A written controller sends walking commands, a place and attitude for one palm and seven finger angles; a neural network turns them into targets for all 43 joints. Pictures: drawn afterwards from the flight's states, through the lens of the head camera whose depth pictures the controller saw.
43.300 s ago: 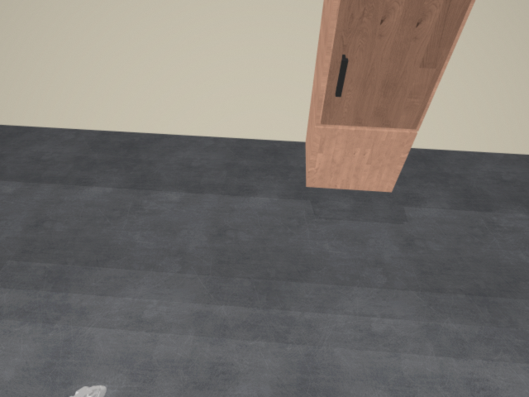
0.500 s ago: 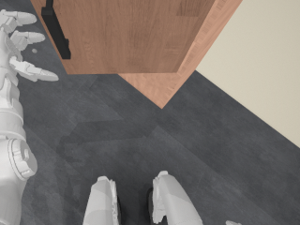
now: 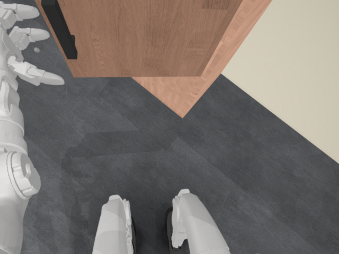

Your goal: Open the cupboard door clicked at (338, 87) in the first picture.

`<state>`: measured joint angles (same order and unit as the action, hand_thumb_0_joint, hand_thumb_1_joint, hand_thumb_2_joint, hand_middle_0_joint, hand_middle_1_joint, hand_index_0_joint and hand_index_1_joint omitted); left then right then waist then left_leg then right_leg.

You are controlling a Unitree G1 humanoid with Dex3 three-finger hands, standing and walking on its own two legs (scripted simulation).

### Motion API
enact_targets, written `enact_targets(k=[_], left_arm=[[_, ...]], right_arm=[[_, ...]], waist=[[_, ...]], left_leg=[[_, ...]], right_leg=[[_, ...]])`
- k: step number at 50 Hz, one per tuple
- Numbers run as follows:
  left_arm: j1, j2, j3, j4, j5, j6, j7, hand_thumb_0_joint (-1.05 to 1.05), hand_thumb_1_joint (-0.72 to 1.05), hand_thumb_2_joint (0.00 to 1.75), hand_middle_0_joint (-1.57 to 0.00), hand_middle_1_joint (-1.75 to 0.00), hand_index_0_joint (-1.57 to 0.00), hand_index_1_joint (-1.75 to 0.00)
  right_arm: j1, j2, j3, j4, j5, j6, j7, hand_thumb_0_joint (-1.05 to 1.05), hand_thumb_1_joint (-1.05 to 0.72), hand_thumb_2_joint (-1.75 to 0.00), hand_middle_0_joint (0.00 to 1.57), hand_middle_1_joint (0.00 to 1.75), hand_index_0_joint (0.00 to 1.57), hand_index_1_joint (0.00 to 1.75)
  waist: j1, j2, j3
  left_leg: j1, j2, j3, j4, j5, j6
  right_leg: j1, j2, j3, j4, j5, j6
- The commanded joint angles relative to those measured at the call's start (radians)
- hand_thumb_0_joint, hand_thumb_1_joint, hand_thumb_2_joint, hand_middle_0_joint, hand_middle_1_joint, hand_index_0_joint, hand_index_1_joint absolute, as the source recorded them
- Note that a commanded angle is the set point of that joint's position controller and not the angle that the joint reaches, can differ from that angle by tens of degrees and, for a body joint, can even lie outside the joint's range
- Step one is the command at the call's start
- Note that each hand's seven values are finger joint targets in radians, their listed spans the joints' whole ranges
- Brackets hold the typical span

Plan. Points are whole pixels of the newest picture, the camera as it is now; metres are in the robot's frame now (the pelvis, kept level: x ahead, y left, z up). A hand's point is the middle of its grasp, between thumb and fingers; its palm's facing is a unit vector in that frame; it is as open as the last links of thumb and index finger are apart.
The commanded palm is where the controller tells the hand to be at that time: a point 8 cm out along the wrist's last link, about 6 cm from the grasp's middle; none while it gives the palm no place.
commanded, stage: slide the fingers in behind the handle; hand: left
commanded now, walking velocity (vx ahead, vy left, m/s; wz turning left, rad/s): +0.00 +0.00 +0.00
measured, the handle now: (62, 24) +0.59 +0.20 +0.05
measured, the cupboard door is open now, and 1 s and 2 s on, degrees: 45 45 45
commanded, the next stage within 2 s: close the thumb around the handle in 1.44 s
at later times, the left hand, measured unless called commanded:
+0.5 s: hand (56, 49) +0.53 +0.20 +0.04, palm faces +0.03 -1.00 -0.02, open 14.0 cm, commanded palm +0.51 +0.22 +0.04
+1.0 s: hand (75, 49) +0.54 +0.17 +0.04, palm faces +0.04 -1.00 -0.03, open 14.0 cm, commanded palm +0.52 +0.19 +0.04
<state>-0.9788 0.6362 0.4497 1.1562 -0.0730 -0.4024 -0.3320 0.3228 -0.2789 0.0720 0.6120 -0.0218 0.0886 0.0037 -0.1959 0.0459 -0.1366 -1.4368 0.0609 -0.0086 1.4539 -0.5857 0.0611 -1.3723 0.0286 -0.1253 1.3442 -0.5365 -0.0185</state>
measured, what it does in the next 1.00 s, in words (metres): stands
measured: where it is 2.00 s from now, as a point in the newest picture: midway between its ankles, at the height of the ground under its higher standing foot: (152, 245)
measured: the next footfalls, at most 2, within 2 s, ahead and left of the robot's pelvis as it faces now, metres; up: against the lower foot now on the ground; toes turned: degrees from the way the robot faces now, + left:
none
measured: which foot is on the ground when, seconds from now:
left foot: down 0.00-1.00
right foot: down 0.00-1.00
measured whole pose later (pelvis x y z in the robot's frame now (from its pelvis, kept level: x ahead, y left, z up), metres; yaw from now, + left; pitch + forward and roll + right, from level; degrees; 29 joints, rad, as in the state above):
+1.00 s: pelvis +0.00 -0.01 +0.00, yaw +1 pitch +32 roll -5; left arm -0.97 0.47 0.37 1.17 -0.04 -0.47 -0.15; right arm 0.32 -0.26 0.05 0.62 -0.04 0.10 0.03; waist -0.20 0.06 -0.15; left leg -1.40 0.06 0.01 1.43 -0.59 0.05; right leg -1.35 0.03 -0.11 1.34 -0.55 -0.03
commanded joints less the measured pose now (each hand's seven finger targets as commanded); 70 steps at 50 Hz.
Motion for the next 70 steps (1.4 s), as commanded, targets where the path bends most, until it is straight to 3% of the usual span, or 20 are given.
enact_targets(k=[1, 6, 11, 19, 21, 24, 25, 27, 30, 35, 40, 44, 47, 51, 55, 56, 58, 62, 69, 70], left_arm=[[-0.417, 0.233, 0.021, -0.196, -0.009, -0.078, 0.027, 0.0, -0.5, 0.3, -0.3, -1.2, -0.3, -1.2], [-0.379, 0.259, 0.05, -0.183, 0.003, -0.083, 0.051, 0.0, -0.5, 0.3, -0.3, -1.2, -0.3, -1.2], [-0.399, 0.205, 0.017, -0.241, 0.001, -0.102, 0.064, 0.0, -0.5, 0.3, -0.3, -1.2, -0.3, -1.2], [-0.402, 0.109, -0.039, -0.239, -0.008, -0.104, 0.084, 0.0, -0.5, 0.3, -0.3, -1.2, -0.3, -1.2], [-0.402, 0.116, -0.029, -0.252, -0.006, -0.117, 0.097, 0.0, -0.5, 0.3, -0.3, -1.2, -0.3, -1.2], [-0.368, 0.088, -0.035, -0.223, -0.009, -0.122, 0.113, 0.0, -0.5, 0.3, -0.3, -1.2, -0.3, -1.2], [-0.362, 0.106, -0.021, -0.211, -0.005, -0.128, 0.118, 0.0, -0.5, 0.3, -0.3, -1.2, -0.3, -1.2], [-0.378, 0.066, -0.057, -0.203, 0.005, -0.131, 0.125, 0.0, -0.5, 0.3, -0.3, -1.2, -0.3, -1.2], [-0.389, 0.112, -0.021, -0.194, 0.008, -0.141, 0.14, 0.0, -0.5, 0.3, -0.3, -1.2, -0.3, -1.2], [-0.423, 0.078, -0.051, -0.188, 0.012, -0.153, 0.146, 0.0, -0.5, 0.3, -0.3, -1.2, -0.3, -1.2], [-0.421, 0.044, -0.067, -0.213, 0.014, -0.153, 0.158, 0.0, -0.5, 0.3, -0.3, -1.2, -0.3, -1.2], [-0.395, 0.063, -0.047, -0.18, 0.016, -0.133, 0.172, 0.0, -0.5, 0.3, -0.3, -1.2, -0.3, -1.2], [-0.446, 0.032, -0.077, -0.211, 0.025, -0.143, 0.186, 0.0, -0.5, 0.3, -0.3, -1.2, -0.3, -1.2], [-0.457, 0.007, -0.089, -0.192, 0.024, -0.151, 0.202, 0.0, -0.5, 0.3, -0.3, -1.2, -0.3, -1.2], [-0.436, 0.061, -0.055, -0.196, 0.043, -0.162, 0.208, 0.0, -0.5, 0.3, -0.3, -1.2, -0.3, -1.2], [-0.437, 0.04, -0.074, -0.213, 0.042, -0.167, 0.205, 0.0, -0.5, 0.3, -0.3, -1.2, -0.3, -1.2], [-0.413, 0.003, -0.09, -0.194, 0.032, -0.163, 0.2, 0.0, -0.5, 0.3, -0.3, -1.2, -0.3, -1.2], [-0.399, 0.009, -0.081, -0.202, 0.021, -0.165, 0.195, 0.0, -0.5, 0.3, -0.3, -1.2, -0.3, -1.2], [-0.418, -0.039, -0.117, -0.218, 0.023, -0.179, 0.205, 0.0, -0.5, 0.3, -0.3, -1.2, -0.3, -1.2], [-0.42, -0.039, -0.116, -0.233, 0.021, -0.187, 0.207, 0.0, -0.5, 0.3, -0.3, -1.2, -0.3, -1.2]], right_arm=[[0.209, -0.211, -0.073, -0.021, -0.009, -0.005, -0.007, 0.0, -0.9, -0.9, 0.2, 0.3, 0.2, 0.3], [0.205, -0.207, -0.069, -0.037, -0.01, 0.0, 0.0, 0.0, -0.9, -0.9, 0.2, 0.3, 0.2, 0.3], [0.206, -0.199, -0.077, -0.038, -0.012, 0.0, 0.007, 0.0, -0.9, -0.9, 0.2, 0.3, 0.2, 0.3], [0.208, -0.189, -0.085, -0.021, -0.012, 0.004, 0.01, 0.0, -0.9, -0.9, 0.2, 0.3, 0.2, 0.3], [0.209, -0.19, -0.087, -0.018, -0.015, 0.003, 0.011, 0.0, -0.9, -0.9, 0.2, 0.3, 0.2, 0.3], [0.202, -0.183, -0.087, -0.021, -0.015, 0.002, 0.015, 0.0, -0.9, -0.9, 0.2, 0.3, 0.2, 0.3], [0.206, -0.185, -0.087, -0.021, -0.017, 0.003, 0.015, 0.0, -0.9, -0.9, 0.2, 0.3, 0.2, 0.3], [0.195, -0.179, -0.086, -0.021, -0.016, 0.004, 0.018, 0.0, -0.9, -0.9, 0.2, 0.3, 0.2, 0.3], [0.195, -0.181, -0.082, -0.029, -0.017, 0.002, 0.015, 0.0, -0.9, -0.9, 0.2, 0.3, 0.2, 0.3], [0.191, -0.177, -0.083, -0.028, -0.019, -0.002, 0.017, 0.0, -0.9, -0.9, 0.2, 0.3, 0.2, 0.3], [0.201, -0.178, -0.092, -0.027, -0.022, 0.001, 0.02, 0.0, -0.9, -0.9, 0.2, 0.3, 0.2, 0.3], [0.201, -0.176, -0.088, -0.027, -0.019, 0.008, 0.021, 0.0, -0.9, -0.9, 0.2, 0.3, 0.2, 0.3], [0.201, -0.171, -0.089, -0.025, -0.023, 0.005, 0.024, 0.0, -0.9, -0.9, 0.2, 0.3, 0.2, 0.3], [0.207, -0.17, -0.092, -0.014, -0.027, 0.0, 0.024, 0.0, -0.9, -0.9, 0.2, 0.3, 0.2, 0.3], [0.211, -0.171, -0.09, -0.02, -0.029, -0.001, 0.026, 0.0, -0.9, -0.9, 0.2, 0.3, 0.2, 0.3], [0.206, -0.168, -0.09, -0.023, -0.028, 0.0, 0.028, 0.0, -0.9, -0.9, 0.2, 0.3, 0.2, 0.3], [0.206, -0.167, -0.094, -0.018, -0.027, 0.002, 0.03, 0.0, -0.9, -0.9, 0.2, 0.3, 0.2, 0.3], [0.205, -0.169, -0.095, -0.019, -0.024, 0.004, 0.028, 0.0, -0.9, -0.9, 0.2, 0.3, 0.2, 0.3], [0.203, -0.166, -0.101, -0.01, -0.026, 0.003, 0.029, 0.0, -0.9, -0.9, 0.2, 0.3, 0.2, 0.3], [0.207, -0.167, -0.102, -0.012, -0.028, 0.001, 0.029, 0.0, -0.9, -0.9, 0.2, 0.3, 0.2, 0.3]], waist=[[-0.03, 0.214, -0.583], [-0.012, 0.201, -0.576], [-0.016, 0.22, -0.625], [-0.034, 0.183, -0.599], [-0.023, 0.219, -0.611], [-0.024, 0.165, -0.583], [-0.02, 0.165, -0.574], [-0.028, 0.167, -0.564], [-0.023, 0.143, -0.552], [-0.038, 0.149, -0.56], [-0.031, 0.192, -0.635], [-0.029, 0.124, -0.602], [-0.035, 0.169, -0.601], [-0.051, 0.143, -0.596], [-0.03, 0.154, -0.618], [-0.026, 0.179, -0.633], [-0.036, 0.146, -0.615], [-0.026, 0.153, -0.619], [-0.041, 0.137, -0.603], [-0.034, 0.163, -0.624]], left_leg=[[0.605, -0.006, -0.138, -0.172, 0.46, -0.04], [0.567, -0.009, -0.126, -0.176, 0.448, -0.038], [0.612, -0.009, -0.125, -0.174, 0.492, -0.041], [0.615, -0.012, -0.124, -0.186, 0.477, -0.039], [0.654, -0.01, -0.129, -0.189, 0.505, -0.047], [0.606, -0.017, -0.113, -0.191, 0.472, -0.041], [0.607, -0.016, -0.118, -0.194, 0.477, -0.042], [0.591, -0.019, -0.112, -0.191, 0.448, -0.041], [0.536, -0.023, -0.1, -0.187, 0.413, -0.032], [0.528, -0.026, -0.097, -0.176, 0.409, -0.03], [0.612, -0.023, -0.111, -0.174, 0.483, -0.04], [0.523, -0.027, -0.091, -0.172, 0.433, -0.03], [0.555, -0.026, -0.099, -0.178, 0.428, -0.034], [0.551, -0.026, -0.098, -0.173, 0.429, -0.032], [0.532, -0.03, -0.087, -0.172, 0.432, -0.03], [0.552, -0.031, -0.088, -0.174, 0.449, -0.034], [0.561, -0.028, -0.092, -0.179, 0.448, -0.035], [0.559, -0.03, -0.088, -0.182, 0.447, -0.034], [0.586, -0.028, -0.094, -0.189, 0.454, -0.035], [0.612, -0.029, -0.098, -0.189, 0.48, -0.037]], right_leg=[[0.148, 0.027, 0.058, -0.138, 0.24, -0.014], [0.187, 0.028, 0.061, -0.135, 0.244, -0.016], [0.196, 0.027, 0.065, -0.135, 0.275, -0.014], [0.203, 0.027, 0.063, -0.153, 0.279, -0.011], [0.186, 0.024, 0.061, -0.15, 0.283, -0.014], [0.227, 0.026, 0.067, -0.163, 0.285, -0.011], [0.22, 0.026, 0.064, -0.156, 0.283, -0.014], [0.211, 0.025, 0.067, -0.158, 0.267, -0.012], [0.25, 0.028, 0.077, -0.157, 0.263, -0.013], [0.241, 0.028, 0.08, -0.152, 0.263, -0.012], [0.217, 0.026, 0.072, -0.137, 0.299, -0.015], [0.278, 0.026, 0.082, -0.15, 0.303, -0.007], [0.245, 0.025, 0.079, -0.151, 0.283, -0.01], [0.243, 0.025, 0.08, -0.154, 0.29, -0.008], [0.281, 0.026, 0.089, -0.148, 0.306, -0.012], [0.278, 0.024, 0.087, -0.147, 0.315, -0.013], [0.274, 0.026, 0.083, -0.155, 0.315, -0.011], [0.283, 0.025, 0.085, -0.157, 0.316, -0.011], [0.266, 0.024, 0.081, -0.165, 0.316, -0.009], [0.258, 0.024, 0.081, -0.157, 0.327, -0.012]])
